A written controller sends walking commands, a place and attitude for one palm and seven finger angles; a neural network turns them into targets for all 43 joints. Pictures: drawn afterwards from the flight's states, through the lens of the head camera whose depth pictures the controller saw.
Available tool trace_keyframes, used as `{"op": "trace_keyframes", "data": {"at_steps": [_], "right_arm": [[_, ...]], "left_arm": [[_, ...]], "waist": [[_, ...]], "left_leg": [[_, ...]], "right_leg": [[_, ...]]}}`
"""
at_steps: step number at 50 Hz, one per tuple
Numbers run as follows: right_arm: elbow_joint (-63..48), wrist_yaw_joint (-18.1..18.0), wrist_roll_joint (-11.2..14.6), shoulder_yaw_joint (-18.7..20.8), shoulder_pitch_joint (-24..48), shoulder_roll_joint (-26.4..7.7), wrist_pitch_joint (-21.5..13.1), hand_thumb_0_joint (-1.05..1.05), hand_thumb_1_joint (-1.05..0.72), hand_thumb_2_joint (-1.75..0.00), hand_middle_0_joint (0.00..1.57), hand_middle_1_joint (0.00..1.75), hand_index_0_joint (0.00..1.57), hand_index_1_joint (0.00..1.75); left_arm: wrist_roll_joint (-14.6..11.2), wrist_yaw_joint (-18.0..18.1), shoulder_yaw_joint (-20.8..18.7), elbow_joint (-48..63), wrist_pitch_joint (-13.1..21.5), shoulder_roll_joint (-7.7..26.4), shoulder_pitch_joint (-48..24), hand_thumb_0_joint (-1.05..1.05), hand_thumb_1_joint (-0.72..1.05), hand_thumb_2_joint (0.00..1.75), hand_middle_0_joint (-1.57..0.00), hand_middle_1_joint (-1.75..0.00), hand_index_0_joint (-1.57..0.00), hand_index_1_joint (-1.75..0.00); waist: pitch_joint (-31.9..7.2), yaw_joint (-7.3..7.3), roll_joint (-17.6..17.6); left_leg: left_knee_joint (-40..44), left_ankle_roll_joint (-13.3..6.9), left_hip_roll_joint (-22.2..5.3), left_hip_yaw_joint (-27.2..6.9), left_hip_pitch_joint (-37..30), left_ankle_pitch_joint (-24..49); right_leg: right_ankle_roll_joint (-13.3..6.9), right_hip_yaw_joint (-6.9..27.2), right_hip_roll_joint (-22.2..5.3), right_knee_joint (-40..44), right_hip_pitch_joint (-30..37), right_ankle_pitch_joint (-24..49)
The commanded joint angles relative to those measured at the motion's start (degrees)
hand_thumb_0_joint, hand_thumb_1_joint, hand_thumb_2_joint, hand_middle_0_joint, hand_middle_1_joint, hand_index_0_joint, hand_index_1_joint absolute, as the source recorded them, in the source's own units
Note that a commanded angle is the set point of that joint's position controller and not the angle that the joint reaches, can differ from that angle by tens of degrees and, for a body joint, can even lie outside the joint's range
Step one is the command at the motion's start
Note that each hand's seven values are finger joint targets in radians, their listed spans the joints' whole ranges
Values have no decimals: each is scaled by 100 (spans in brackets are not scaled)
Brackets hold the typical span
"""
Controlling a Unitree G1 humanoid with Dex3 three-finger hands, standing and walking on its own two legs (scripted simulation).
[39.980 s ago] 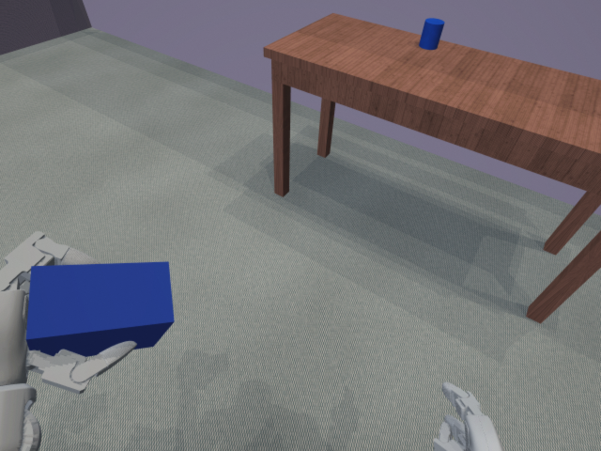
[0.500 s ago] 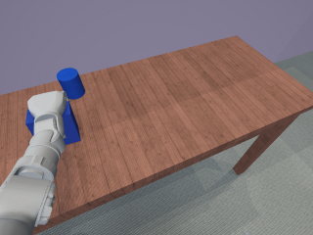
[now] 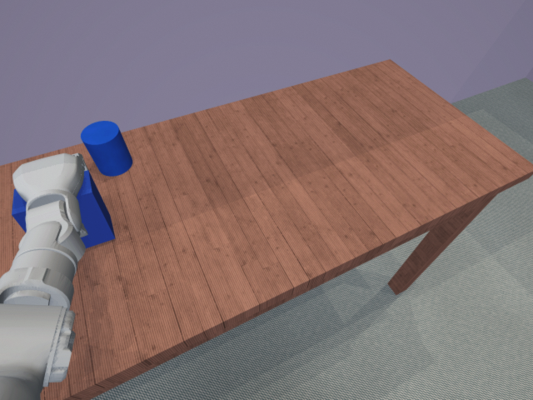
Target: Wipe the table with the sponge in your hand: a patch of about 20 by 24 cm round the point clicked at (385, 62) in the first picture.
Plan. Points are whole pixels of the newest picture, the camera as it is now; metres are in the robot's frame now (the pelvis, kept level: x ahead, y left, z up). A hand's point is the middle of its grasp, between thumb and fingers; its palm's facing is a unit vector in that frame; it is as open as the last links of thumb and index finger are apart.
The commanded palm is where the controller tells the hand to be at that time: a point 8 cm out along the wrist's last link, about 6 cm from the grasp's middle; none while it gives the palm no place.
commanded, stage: slide back across to the first lane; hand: left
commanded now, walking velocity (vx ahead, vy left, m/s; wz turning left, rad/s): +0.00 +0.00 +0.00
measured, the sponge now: (72, 222) +0.40 +0.33 +0.00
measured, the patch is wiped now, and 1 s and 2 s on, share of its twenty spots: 1.00 1.00 1.00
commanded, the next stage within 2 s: wipe back along the first lane in 0.28 s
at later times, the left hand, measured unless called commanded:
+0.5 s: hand (26, 220) +0.38 +0.37 +0.05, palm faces -0.13 -0.01 -0.99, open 10.5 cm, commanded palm +0.35 +0.35 +0.10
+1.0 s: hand (33, 247) +0.34 +0.35 +0.04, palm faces -0.07 -0.01 -1.00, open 10.5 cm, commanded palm +0.30 +0.33 +0.08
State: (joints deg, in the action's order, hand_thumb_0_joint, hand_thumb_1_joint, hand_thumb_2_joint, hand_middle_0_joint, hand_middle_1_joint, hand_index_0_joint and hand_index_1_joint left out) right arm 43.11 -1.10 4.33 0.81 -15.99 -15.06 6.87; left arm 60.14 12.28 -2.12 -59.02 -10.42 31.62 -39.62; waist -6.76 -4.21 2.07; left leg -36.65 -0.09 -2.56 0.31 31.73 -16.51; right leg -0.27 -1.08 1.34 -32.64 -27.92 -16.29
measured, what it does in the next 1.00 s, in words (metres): stands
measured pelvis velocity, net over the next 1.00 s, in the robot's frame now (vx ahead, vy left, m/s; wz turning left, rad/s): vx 0.00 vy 0.01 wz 0.03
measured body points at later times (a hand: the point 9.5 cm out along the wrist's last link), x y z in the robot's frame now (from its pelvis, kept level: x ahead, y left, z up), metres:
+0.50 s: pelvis +0.02 +0.00 +0.00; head +0.06 +0.01 +0.45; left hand +0.38 +0.37 +0.10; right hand +0.14 -0.27 -0.11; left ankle +0.01 +0.12 -0.73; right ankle -0.01 -0.12 -0.73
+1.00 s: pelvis +0.00 +0.01 +0.01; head +0.02 +0.00 +0.45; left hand +0.34 +0.34 +0.10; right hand +0.16 -0.24 -0.11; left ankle +0.01 +0.12 -0.73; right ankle -0.01 -0.12 -0.73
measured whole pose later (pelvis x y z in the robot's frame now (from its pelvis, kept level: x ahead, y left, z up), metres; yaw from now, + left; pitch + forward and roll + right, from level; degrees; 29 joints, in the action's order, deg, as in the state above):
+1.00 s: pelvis +0.00 +0.01 +0.01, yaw +2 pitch +7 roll -2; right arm 39.1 -1.3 4.8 0.2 -9.8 -14.9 8.3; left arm 57.7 10.4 1.0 -38.4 -11.6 29.1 -21.4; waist -5.5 1.0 2.6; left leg -34.6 -0.8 -1.0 -0.7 24.9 -16.3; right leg 0.2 -2.1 -0.1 -30.2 -20.3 -16.5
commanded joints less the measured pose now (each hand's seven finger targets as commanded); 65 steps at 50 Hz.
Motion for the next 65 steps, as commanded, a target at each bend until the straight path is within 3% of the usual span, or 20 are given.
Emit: {"op": "trace_keyframes", "data": {"at_steps": [1, 10, 14, 18, 21, 24, 26, 29, 33, 38, 41, 43, 46, 52, 54, 56, 57, 60, 61, 65], "right_arm": [[-617, -38, -11, 309, 179, -971, -169, 0, -90, -90, 20, 30, 20, 30], [-690, -95, 5, 351, 217, -1015, -143, 0, -90, -90, 20, 30, 20, 30], [-690, -93, -10, 375, 229, -1005, -112, 0, -90, -90, 20, 30, 20, 30], [-702, -107, -15, 373, 239, -1036, -66, 0, -90, -90, 20, 30, 20, 30], [-751, -93, -20, 385, 342, -999, -80, 0, -90, -90, 20, 30, 20, 30], [-821, -26, -30, 438, 391, -953, -61, 0, -90, -90, 20, 30, 20, 30], [-887, -14, -26, 445, 486, -971, -57, 0, -90, -90, 20, 30, 20, 30], [-916, -13, 7, 424, 573, -983, -25, 0, -90, -90, 20, 30, 20, 30], [-931, -24, 29, 370, 702, -972, -36, 0, -90, -90, 20, 30, 20, 30], [-1017, -11, 16, 359, 821, -907, -50, 0, -90, -90, 20, 30, 20, 30], [-1020, -45, 27, 307, 919, -927, -38, 0, -90, -90, 20, 30, 20, 30], [-1055, -58, 31, 280, 948, -888, -40, 0, -90, -90, 20, 30, 20, 30], [-1087, -66, 18, 266, 1032, -901, -51, 0, -90, -90, 20, 30, 20, 30], [-1158, -91, 21, 250, 1078, -880, -53, 0, -90, -90, 20, 30, 20, 30], [-1205, -70, 22, 248, 1141, -840, -72, 0, -90, -90, 20, 30, 20, 30], [-1226, -71, 15, 264, 1224, -878, -84, 0, -90, -90, 20, 30, 20, 30], [-1252, -69, 11, 271, 1196, -857, -95, 0, -90, -90, 20, 30, 20, 30], [-1278, -73, 31, 244, 1325, -854, -111, 0, -90, -90, 20, 30, 20, 30], [-1258, -85, 29, 241, 1366, -885, -117, 0, -90, -90, 20, 30, 20, 30], [-1289, -93, 39, 222, 1430, -836, -150, 0, -90, -90, 20, 30, 20, 30]], "left_arm": [[186, 34, -426, 914, -67, 2063, -1715, 0, 10, 130, -120, -160, -120, -160], [105, -274, -348, 1326, 268, 1990, -1391, 0, 10, 130, -120, -160, -120, -160], [162, -335, -342, 1496, 444, 1941, -1207, 0, 10, 130, -120, -160, -120, -160], [126, -324, -733, 1538, 554, 2396, -1069, 0, 10, 130, -120, -160, -120, -160], [86, -319, -645, 1761, 642, 2133, -929, 0, 10, 130, -120, -160, -120, -160], [73, -310, -330, 2127, 607, 1647, -455, 0, 10, 130, -120, -160, -120, -160], [-99, -294, -565, 2314, 576, 1700, 23, 0, 10, 130, -120, -160, -120, -160], [-231, -267, -379, 2369, 411, 1431, 194, 0, 10, 130, -120, -160, -120, -160], [-197, -224, -249, 2358, 204, 1328, 200, 0, 10, 130, -120, -160, -120, -160], [-124, -234, -70, 2643, 43, 1080, 456, 0, 10, 130, -120, -160, -120, -160], [-226, -276, -176, 2513, -25, 1088, 671, 0, 10, 130, -120, -160, -120, -160], [-201, -281, 116, 2544, -62, 833, 471, 0, 10, 130, -120, -160, -120, -160], [-171, -280, -27, 2544, -101, 924, 680, 0, 10, 130, -120, -160, -120, -160], [-236, -305, 85, 2662, -151, 736, 1050, 0, 10, 130, -120, -160, -120, -160], [-275, -318, 314, 2823, -176, 422, 1160, 0, 10, 130, -120, -160, -120, -160], [-322, -299, 10, 2955, -194, 646, 1548, 0, 10, 130, -120, -160, -120, -160], [-354, -298, 105, 3055, -200, 523, 1711, 0, 10, 130, -120, -160, -120, -160], [-441, -321, 130, 3285, -286, 491, 1849, 0, 10, 130, -120, -160, -120, -160], [-471, -313, -116, 3339, -317, 725, 1922, 0, 10, 130, -120, -160, -120, -160], [-467, -375, 147, 3527, -433, 443, 2158, 0, 10, 130, -120, -160, -120, -160]], "waist": [[-1665, 311, 360], [-1456, 197, 110], [-1453, 234, 272], [-1570, 304, 233], [-1624, 346, 402], [-1810, 388, 556], [-1924, 493, 445], [-1525, 406, 60], [-1111, 394, 76], [-1296, 517, 227], [-1061, 523, 39], [-876, 436, -8], [-891, 561, 53], [-903, 579, -6], [-880, 562, 3], [-954, 675, -25], [-1022, 669, -123], [-742, 636, -235], [-751, 694, -203], [-571, 681, -250]], "left_leg": [[427, -274, 265, -62, -1225, 1467], [398, -330, 293, -32, -1493, 1645], [355, -318, 301, -32, -1644, 1931], [312, -324, 338, 5, -1582, 2067], [317, -316, 329, -1, -1663, 2276], [228, -290, 274, -42, -1982, 2651], [239, -288, 254, -70, -1976, 2899], [337, -287, 267, -84, -1758, 2391], [482, -290, 274, -139, -1679, 1925], [537, -268, 274, -207, -1832, 1853], [620, -256, 287, -213, -1648, 1598], [643, -261, 288, -212, -1611, 1310], [703, -247, 294, -233, -1586, 1220], [656, -237, 309, -196, -1559, 1194], [648, -242, 306, -180, -1606, 1205], [656, -240, 306, -186, -1607, 1328], [612, -256, 313, -161, -1629, 1391], [659, -261, 335, -125, -1541, 1271], [709, -257, 337, -152, -1526, 1261], [733, -267, 362, -125, -1586, 1241]], "right_leg": [[-309, -34, 121, 398, 872, 1577], [-286, -32, 102, 532, 928, 1911], [-321, -61, 106, 495, 877, 2096], [-326, -31, 92, 458, 1110, 2400], [-347, -33, 89, 434, 1093, 2530], [-364, -96, 116, 393, 981, 2538], [-374, -54, 117, 393, 1201, 2771], [-326, -142, 119, 442, 1091, 2437], [-343, -180, 118, 517, 896, 1799], [-394, -196, 134, 519, 975, 1524], [-386, -165, 131, 582, 1001, 1400], [-360, -207, 123, 601, 821, 1127], [-393, -174, 132, 614, 879, 986], [-383, -186, 131, 580, 964, 1065], [-379, -183, 128, 596, 941, 1102], [-390, -133, 128, 609, 1110, 1243], [-375, -163, 129, 580, 1194, 1368], [-341, -123, 101, 652, 1217, 1431], [-354, -100, 107, 666, 1294, 1389], [-332, -134, 100, 712, 1265, 1359]]}}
